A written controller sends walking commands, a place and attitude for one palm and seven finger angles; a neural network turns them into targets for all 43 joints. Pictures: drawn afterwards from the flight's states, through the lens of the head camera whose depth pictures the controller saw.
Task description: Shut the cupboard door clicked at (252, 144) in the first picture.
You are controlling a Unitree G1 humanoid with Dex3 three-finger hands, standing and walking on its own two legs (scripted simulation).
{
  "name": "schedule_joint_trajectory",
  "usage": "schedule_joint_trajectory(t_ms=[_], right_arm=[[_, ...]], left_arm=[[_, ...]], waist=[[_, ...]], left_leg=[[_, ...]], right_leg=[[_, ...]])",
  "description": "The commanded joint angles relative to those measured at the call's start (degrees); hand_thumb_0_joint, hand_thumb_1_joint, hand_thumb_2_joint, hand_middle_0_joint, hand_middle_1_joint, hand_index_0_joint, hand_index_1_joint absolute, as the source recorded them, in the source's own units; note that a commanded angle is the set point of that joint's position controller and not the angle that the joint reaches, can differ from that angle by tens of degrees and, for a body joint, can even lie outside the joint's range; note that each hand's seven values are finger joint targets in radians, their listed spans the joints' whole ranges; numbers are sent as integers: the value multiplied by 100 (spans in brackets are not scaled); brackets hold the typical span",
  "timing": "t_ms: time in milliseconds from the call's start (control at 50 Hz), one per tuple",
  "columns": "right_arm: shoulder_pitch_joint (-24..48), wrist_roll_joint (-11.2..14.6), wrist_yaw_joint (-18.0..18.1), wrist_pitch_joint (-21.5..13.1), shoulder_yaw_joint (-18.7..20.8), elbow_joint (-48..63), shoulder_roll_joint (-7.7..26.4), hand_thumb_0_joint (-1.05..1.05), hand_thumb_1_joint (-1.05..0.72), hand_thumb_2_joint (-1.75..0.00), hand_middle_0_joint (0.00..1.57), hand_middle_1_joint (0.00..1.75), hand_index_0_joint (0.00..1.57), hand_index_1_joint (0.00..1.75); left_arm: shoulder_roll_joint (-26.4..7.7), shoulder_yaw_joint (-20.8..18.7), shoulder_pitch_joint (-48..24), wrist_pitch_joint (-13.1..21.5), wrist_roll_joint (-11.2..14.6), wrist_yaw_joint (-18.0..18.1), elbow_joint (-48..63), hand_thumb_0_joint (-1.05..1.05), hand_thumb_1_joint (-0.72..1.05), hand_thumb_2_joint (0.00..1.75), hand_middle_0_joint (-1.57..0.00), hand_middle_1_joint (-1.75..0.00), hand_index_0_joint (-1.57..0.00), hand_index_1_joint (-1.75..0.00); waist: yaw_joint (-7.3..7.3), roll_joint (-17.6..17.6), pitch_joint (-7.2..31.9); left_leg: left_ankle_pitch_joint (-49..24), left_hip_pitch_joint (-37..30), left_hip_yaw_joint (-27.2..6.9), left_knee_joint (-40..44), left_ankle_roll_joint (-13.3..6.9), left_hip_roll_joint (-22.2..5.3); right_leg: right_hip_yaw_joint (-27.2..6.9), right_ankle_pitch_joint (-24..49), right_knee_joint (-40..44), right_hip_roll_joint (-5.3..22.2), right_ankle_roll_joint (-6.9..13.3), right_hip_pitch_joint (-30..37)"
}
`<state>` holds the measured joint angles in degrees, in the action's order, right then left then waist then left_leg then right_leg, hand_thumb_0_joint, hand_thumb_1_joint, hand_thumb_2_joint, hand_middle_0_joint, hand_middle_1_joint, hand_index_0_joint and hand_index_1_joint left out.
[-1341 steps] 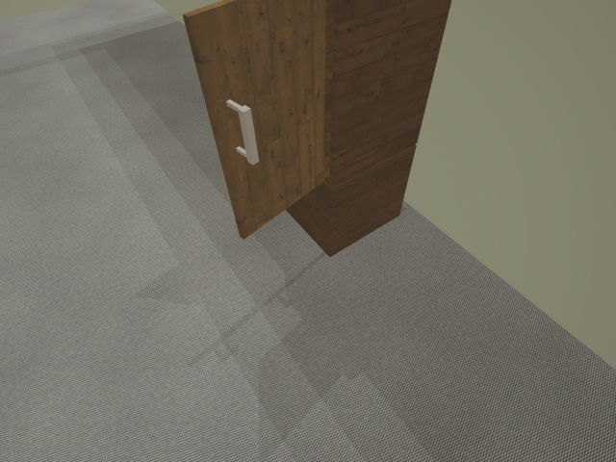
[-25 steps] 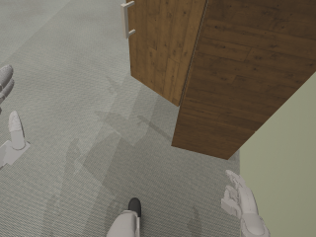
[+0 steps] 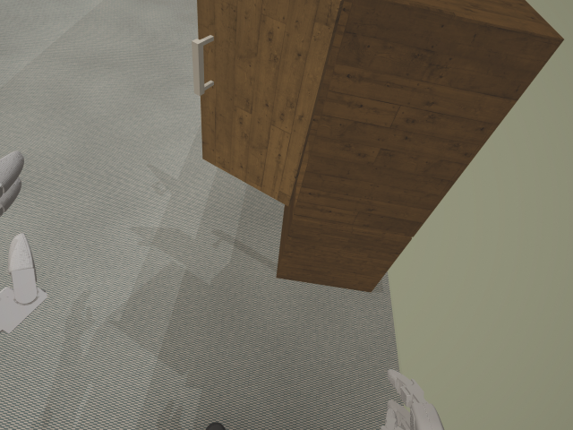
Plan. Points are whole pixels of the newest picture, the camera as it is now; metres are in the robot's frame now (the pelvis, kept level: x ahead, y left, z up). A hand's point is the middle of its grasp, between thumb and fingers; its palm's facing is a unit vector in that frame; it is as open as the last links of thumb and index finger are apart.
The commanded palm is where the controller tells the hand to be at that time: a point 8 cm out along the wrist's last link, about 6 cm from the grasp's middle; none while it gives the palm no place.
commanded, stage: stop stepping back and stand still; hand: left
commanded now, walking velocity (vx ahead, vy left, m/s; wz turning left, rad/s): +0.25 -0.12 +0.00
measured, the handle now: (204, 65) +0.91 +0.21 +0.01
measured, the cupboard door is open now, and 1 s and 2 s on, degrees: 64 64 64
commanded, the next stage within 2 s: let the arm hang, fingers relaxed in 0.28 s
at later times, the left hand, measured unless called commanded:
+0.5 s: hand (80, 366) +0.20 +0.26 -0.02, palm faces +0.18 -0.91 -0.36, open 7.4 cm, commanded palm none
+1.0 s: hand out of the picture -0.08 +0.23 -0.18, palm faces +0.08 -0.97 -0.21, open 7.3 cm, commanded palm none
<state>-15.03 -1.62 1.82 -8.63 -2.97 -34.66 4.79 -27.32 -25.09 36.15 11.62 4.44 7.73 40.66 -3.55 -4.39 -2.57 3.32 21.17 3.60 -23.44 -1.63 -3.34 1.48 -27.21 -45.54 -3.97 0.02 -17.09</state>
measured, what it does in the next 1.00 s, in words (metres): steps on the spot: right foot, then left foot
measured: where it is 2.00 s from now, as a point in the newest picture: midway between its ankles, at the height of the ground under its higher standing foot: outside the picture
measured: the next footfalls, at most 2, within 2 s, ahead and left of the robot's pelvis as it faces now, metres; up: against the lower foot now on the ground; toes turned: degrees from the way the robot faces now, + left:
right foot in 0.16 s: +0.00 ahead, -0.07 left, +0.00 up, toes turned -2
left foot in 0.42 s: +0.09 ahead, +0.15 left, +0.00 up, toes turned +6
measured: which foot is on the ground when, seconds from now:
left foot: down 0.00-0.18, up 0.20-0.40, down 0.42-1.00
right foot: up 0.00-0.14, down 0.16-1.00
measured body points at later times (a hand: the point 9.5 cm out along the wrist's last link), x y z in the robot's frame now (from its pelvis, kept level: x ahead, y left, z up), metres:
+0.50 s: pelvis -0.02 +0.02 -0.03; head -0.03 +0.02 +0.42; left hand +0.19 +0.30 +0.00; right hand +0.15 -0.25 -0.12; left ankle +0.05 +0.15 -0.74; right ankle -0.04 -0.07 -0.74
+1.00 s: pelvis -0.02 +0.04 +0.00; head -0.02 +0.05 +0.45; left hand -0.08 +0.28 -0.16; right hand -0.01 -0.19 -0.16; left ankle +0.05 +0.15 -0.74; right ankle -0.04 -0.07 -0.74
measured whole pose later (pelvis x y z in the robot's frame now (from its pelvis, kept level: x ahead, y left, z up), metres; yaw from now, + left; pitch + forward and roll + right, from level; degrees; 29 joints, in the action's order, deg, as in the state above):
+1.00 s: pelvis -0.02 +0.04 +0.00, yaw +3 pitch -2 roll -1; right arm -17.0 -1.2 1.5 1.9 -0.1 -61.5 9.8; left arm -10.9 -0.3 21.3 -1.9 -0.6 1.0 -63.2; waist -0.2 0.9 -1.9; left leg 6.9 16.3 2.6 -25.0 -1.4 -0.9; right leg 5.1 -15.5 -24.1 0.2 0.5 -6.7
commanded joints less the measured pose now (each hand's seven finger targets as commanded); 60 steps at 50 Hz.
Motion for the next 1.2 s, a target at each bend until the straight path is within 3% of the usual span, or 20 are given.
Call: schedule_joint_trajectory(t_ms=[0, 80, 120, 140, 160, 180, 200, 260, 340, 360, 380, 420, 460, 500, 560, 600, 680, 720, 820, 1180], right_arm=[[619, -13, 137, 3, 457, 782, 1240, 0, -90, -90, 20, 30, 20, 30], [650, 53, 335, 337, 448, 723, 1291, 0, -90, -90, 20, 30, 20, 30], [552, 80, 339, 488, 460, 671, 1283, 0, -90, -90, 20, 30, 20, 30], [580, 110, 309, 549, 466, 659, 1276, 0, -90, -90, 20, 30, 20, 30], [757, 105, 298, 473, 424, 637, 1313, 0, -90, -90, 20, 30, 20, 30], [838, 59, 282, 384, 373, 623, 1315, 0, -90, -90, 20, 30, 20, 30], [644, 185, 255, 312, 403, 532, 1283, 0, -90, -90, 20, 30, 20, 30], [966, 186, 329, 203, 449, 558, 1447, 0, -90, -90, 20, 30, 20, 30], [1009, 122, 416, -25, 427, 574, 1319, 0, -90, -90, 20, 30, 20, 30], [852, -34, -213, -185, 662, -515, 2089, 0, -90, -90, 20, 30, 20, 30], [240, 87, -271, 407, 600, -301, 2056, 0, -90, -90, 20, 30, 20, 30], [256, 29, -177, 599, 595, -214, 2108, 0, -90, -90, 20, 30, 20, 30], [357, -89, -130, 629, 527, -77, 2071, 0, -90, -90, 20, 30, 20, 30], [589, -34, -95, 663, 489, -114, 2080, 0, -90, -90, 20, 30, 20, 30], [600, 4, -127, 821, 418, -433, 1629, 0, -90, -90, 20, 30, 20, 30], [462, -24, -119, 919, 402, -778, 1455, 0, -90, -90, 20, 30, 20, 30], [180, -2, -69, 859, 385, -1385, 1352, 0, -90, -90, 20, 30, 20, 30], [222, 31, -67, 933, 379, -1632, 1302, 0, -90, -90, 20, 30, 20, 30], [-151, 42, -29, 1008, 414, -2124, 1184, 0, -90, -90, 20, 30, 20, 30], [-514, 82, 23, 873, 391, -2855, 934, 0, -90, -90, 20, 30, 20, 30]], left_arm=[[-901, -1109, 823, 268, 130, 207, 765, 0, 90, 90, -20, -30, -20, -30], [-617, -722, 282, -192, 146, 161, -699, 0, 90, 90, -20, -30, -20, -30], [-648, -591, -64, -366, 48, 156, -1161, 0, 90, 90, -20, -30, -20, -30], [-702, -546, -427, -388, 19, 165, -1190, 0, 90, 90, -20, -30, -20, -30], [-831, -594, -905, -359, 24, 227, -1033, 0, 90, 90, -20, -30, -20, -30], [-832, -485, -1270, -257, 9, 244, -912, 0, 90, 90, -20, -30, -20, -30], [-496, -163, -1396, -252, -69, 229, -1193, 0, 90, 90, -20, -30, -20, -30], [-490, 162, -2445, -131, -228, 241, -749, 0, 90, 90, -20, -30, -20, -30], [-801, -68, -2539, 184, -342, 368, 225, 0, 90, 90, -20, -30, -20, -30], [423, 1799, -1800, -736, -771, -343, -4773, 0, 90, 90, -20, -30, -20, -30], [575, 1821, -1300, -1188, -578, -677, -4919, 0, 90, 90, -20, -30, -20, -30], [1109, 2015, -1090, -1363, -582, -720, -5041, 0, 90, 90, -20, -30, -20, -30], [1007, 2165, -1548, -1269, -608, -750, -5428, 0, 90, 90, -20, -30, -20, -30], [621, 2105, -1615, -1223, -572, -766, -6160, 0, 90, 90, -20, -30, -20, -30], [284, 2178, -1949, -1110, -599, -745, -7258, 0, 90, 90, -20, -30, -20, -30], [467, 2274, -2188, -1118, -578, -703, -7728, 0, 90, 90, -20, -30, -20, -30], [931, 2265, -1874, -1114, -520, -639, -8517, 0, 90, 90, -20, -30, -20, -30], [921, 2319, -1788, -1185, -513, -631, -8919, 0, 90, 90, -20, -30, -20, -30], [1049, 2377, -1684, -1216, -516, -654, -9628, 0, 90, 90, -20, -30, -20, -30], [1345, 2417, -1078, -1166, -526, -578, -10574, 0, 90, 90, -20, -30, -20, -30]], waist=[[285, 2442, 1411], [225, 1629, 721], [204, 200, 609], [227, -740, 447], [331, -808, 209], [303, -748, 188], [222, -1099, 446], [258, -444, -51], [456, 642, -343], [-101, 764, -489], [173, 1411, -24], [371, 2209, 495], [398, 1175, 619], [536, 611, 1016], [377, -1095, 910], [256, -471, 757], [311, 987, 898], [332, 1179, 452], [254, 568, -265], [348, 465, -324]], left_leg=[[2708, -913, -947, 1715, 368, -755], [2881, -281, -612, 1325, 489, -590], [2454, 236, -313, -173, 346, -250], [1979, 352, -253, -1538, 261, 6], [1900, 738, -371, -2298, 211, 106], [1834, 1030, -434, -2616, 226, 36], [1773, 1123, -474, -2782, 240, 64], [1382, 777, -237, -2520, 238, -9], [1271, 111, 60, -1554, 92, 89], [172, -326, -11, -1348, 22, -407], [-1260, -869, -827, -1091, -144, -357], [-2030, -545, -1764, -390, -776, -1426], [-1903, -133, -2012, -348, -842, -1256], [-1236, 108, -1580, -502, -516, -886], [884, 44, -440, -1335, 181, 111], [1431, -224, -369, -1409, 218, 150], [-791, -1025, -711, -600, 47, -249], [252, -794, -800, -311, 35, -269], [1362, -730, -847, 186, 43, -240], [1103, -890, -758, 753, -4, -267]], right_leg=[[610, -107, 828, -251, 81, 489], [748, 49, 2377, -237, 209, 1196], [-267, 182, 3005, 660, 533, 1232], [-1600, -369, 3653, 1676, 852, 524], [-2160, 74, 3957, 2240, 1139, 229], [-1878, 978, 3730, 2326, 1246, 496], [-1560, 853, 3356, 2079, 1065, 750], [-913, 1000, 3207, 1735, 879, 221], [-902, 1900, 3017, 1779, 880, 68], [602, 2806, 1544, 1987, 676, -578], [102, 2331, 814, 1165, 265, -913], [296, -245, -330, 613, -64, -736], [-42, -226, -27, 593, -32, -209], [-63, 969, 1094, 640, -22, 860], [-1037, 2260, 2307, 1782, 552, 553], [-950, 2942, 2299, 1828, 815, 442], [-304, 2429, 2077, 1111, 281, 549], [-351, 1214, 2542, 1079, 289, 412], [-369, 231, 3013, 996, 341, 20], [-205, 1004, 2837, 954, 204, 377]])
